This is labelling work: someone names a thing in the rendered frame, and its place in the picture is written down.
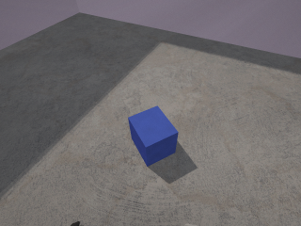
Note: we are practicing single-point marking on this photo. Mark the carton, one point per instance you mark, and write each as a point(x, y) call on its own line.
point(153, 134)

